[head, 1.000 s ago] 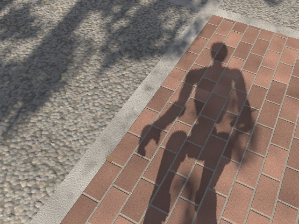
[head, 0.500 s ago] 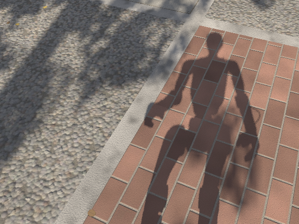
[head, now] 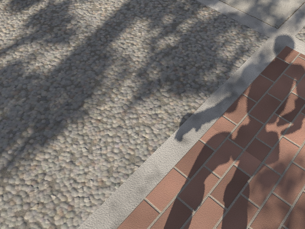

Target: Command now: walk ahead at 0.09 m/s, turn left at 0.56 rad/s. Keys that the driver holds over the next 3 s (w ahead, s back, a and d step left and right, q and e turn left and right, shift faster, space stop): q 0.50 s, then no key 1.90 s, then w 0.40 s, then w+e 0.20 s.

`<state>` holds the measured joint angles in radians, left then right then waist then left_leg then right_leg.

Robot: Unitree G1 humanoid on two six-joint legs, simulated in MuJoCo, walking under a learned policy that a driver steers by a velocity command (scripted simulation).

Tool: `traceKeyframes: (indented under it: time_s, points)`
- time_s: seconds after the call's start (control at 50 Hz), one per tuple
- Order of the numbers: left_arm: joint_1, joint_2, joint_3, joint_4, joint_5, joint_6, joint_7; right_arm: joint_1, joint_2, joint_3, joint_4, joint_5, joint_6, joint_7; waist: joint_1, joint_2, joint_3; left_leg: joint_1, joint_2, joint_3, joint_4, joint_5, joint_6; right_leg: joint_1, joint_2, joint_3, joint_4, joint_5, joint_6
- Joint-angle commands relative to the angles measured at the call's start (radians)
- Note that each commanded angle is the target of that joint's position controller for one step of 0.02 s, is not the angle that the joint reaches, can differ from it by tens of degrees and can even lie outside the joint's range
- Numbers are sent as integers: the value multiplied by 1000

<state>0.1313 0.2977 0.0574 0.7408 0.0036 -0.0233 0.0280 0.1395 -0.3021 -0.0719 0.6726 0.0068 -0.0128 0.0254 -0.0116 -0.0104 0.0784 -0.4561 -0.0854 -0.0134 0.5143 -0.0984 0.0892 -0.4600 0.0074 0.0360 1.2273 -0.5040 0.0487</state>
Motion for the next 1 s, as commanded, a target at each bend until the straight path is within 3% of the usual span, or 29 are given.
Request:
traceKeyframes:
  time_s: [0.02,0.08,0.14,0.18,0.24,0.3,0.32,0.34,0.36,0.38,0.4,0.42,0.44,0.5,0.54,0.58,0.64,0.68,0.7,0.72,0.74,0.76,0.78,0.8,0.84,0.88,0.92,0.96,1.0]
  points:
    - [70,109,32,-55,6,13,12,-5,-134,-39,-85,-10,3,-20,38,74,-203,219,258,-360,-194,240,184,-81,-33,55,-104,61,7]
    - [60,78,22,-51,9,17,18,12,-168,-53,-90,-9,13,-39,29,88,-230,193,235,-343,-186,239,176,-44,-11,50,-249,102,31]
    - [28,78,21,-55,4,23,16,-4,-172,-56,-103,-1,31,-55,16,113,-230,157,207,-367,-197,12,142,-15,-1,63,-341,184,41]
    - [5,79,22,-63,1,21,12,-8,-168,-55,-109,-2,40,-57,5,139,-208,138,193,-396,-204,-114,125,3,7,67,-404,199,39]
    - [-10,85,26,-71,-4,4,2,6,-163,-55,-113,-3,50,-54,-11,170,-197,171,195,-457,-180,-134,115,38,20,70,-513,179,23]
    - [52,91,36,-54,-9,-14,-12,-9,-152,-51,-121,11,62,-55,29,179,-193,172,165,-484,-114,-79,76,175,26,44,-770,278,-16]
    - [80,129,49,-48,0,-15,-11,14,-128,-44,-122,15,63,-57,32,134,-198,110,119,-447,-49,-153,33,275,-58,94,-853,332,-50]
    - [65,214,66,-62,22,-7,-5,53,-80,-32,-130,11,62,-54,-11,-97,-192,-36,4,-279,159,-377,-30,356,-282,309,-911,403,-151]
    - [56,228,71,-61,55,-2,-9,30,-132,-49,-157,11,47,-51,-8,-302,-149,-162,-71,-140,391,-531,-80,290,-408,502,-955,539,-297]
    - [3,168,56,-91,47,-5,-4,62,-198,-71,-131,-1,42,-48,-18,-200,-145,-163,-10,-164,559,-477,-111,278,-404,445,-933,568,-310]
    - [-36,125,45,-101,31,-3,2,83,-203,-79,-101,6,49,-47,-28,-136,-134,-158,-2,-148,622,-415,-128,270,-336,331,-908,566,-261]
    - [-55,108,40,-108,16,1,6,103,-173,-74,-79,7,61,-53,-32,-109,-128,-170,6,-131,675,-366,-147,289,-280,252,-891,547,-223]
    - [-53,98,35,-107,5,4,9,105,-148,-67,-78,6,70,-52,-20,-111,-112,-194,12,-123,725,-334,-164,299,-269,210,-886,583,-224]
    - [-2,109,37,-98,13,20,19,31,-99,-47,-115,22,74,-46,24,-147,-103,-209,46,-46,629,-280,-193,355,-237,107,-896,616,-240]
    - [39,130,44,-86,13,28,19,-13,-75,-34,-138,15,69,-43,56,-164,-131,-165,68,-39,509,-304,-201,404,-255,104,-883,648,-259]
    - [30,158,53,-84,7,32,11,-18,-55,-20,-146,6,66,-36,58,-179,-153,-56,82,-12,380,-342,-188,384,-269,83,-873,677,-267]
    - [28,175,57,-72,-12,32,-5,3,-75,-23,-136,7,67,-30,55,-198,-160,64,71,30,205,-319,-163,364,-287,88,-854,700,-273]
    - [9,168,50,-61,-29,33,-9,61,-67,-23,-106,5,66,-25,16,-181,-153,187,57,54,-35,-155,-121,331,-271,71,-805,687,-244]
    - [38,144,41,-42,-37,29,-10,82,-73,-24,-94,1,64,-25,4,-155,-150,288,54,45,-177,-34,-91,282,-250,51,-777,634,-197]
    - [85,102,25,-26,-16,20,-16,95,-111,-28,-99,-2,64,-31,19,-55,-195,449,147,-79,-186,139,-60,185,-203,3,-703,480,-114]
    - [109,31,-2,-46,44,5,-32,86,-196,-39,-119,-13,69,-47,63,238,-231,568,377,-317,-115,521,36,3,-99,-97,-518,49,-13]
    - [16,70,9,-67,23,7,-18,71,-132,-20,-113,-41,53,-37,-6,253,-224,404,441,-362,-147,417,183,-8,-80,-33,-437,-118,18]
    - [-10,121,24,-62,2,15,-11,41,-104,-10,-108,-47,35,-30,-8,191,-173,360,394,-325,-177,320,190,-4,-88,-13,-352,-107,30]
    - [-2,120,29,-48,-4,23,-7,10,-90,-5,-92,-42,22,-30,5,185,-152,345,350,-280,-181,262,155,-17,-89,-2,-323,-68,33]
    - [40,119,36,-17,4,41,3,-34,-99,-5,-79,-23,9,-32,22,172,-123,306,315,-230,-177,289,125,3,-89,10,-300,7,48]
    - [71,84,27,0,-1,41,0,-52,-75,3,-63,-23,10,-36,39,154,-133,278,279,-176,-164,318,116,71,-81,-2,-348,58,54]
    - [51,58,14,2,-4,37,-2,-50,-62,6,-47,-22,16,-36,19,157,-135,290,267,-169,-149,296,116,112,-75,-17,-461,82,51]
    - [47,59,11,5,-6,34,-5,-45,-59,9,-28,-20,21,-36,13,151,-142,299,274,-196,-139,251,122,163,-67,-26,-583,130,43]
    - [84,54,4,24,4,29,-10,-45,-43,17,-3,-8,21,-33,46,118,-133,257,245,-189,-130,123,75,289,-60,-31,-823,369,18]
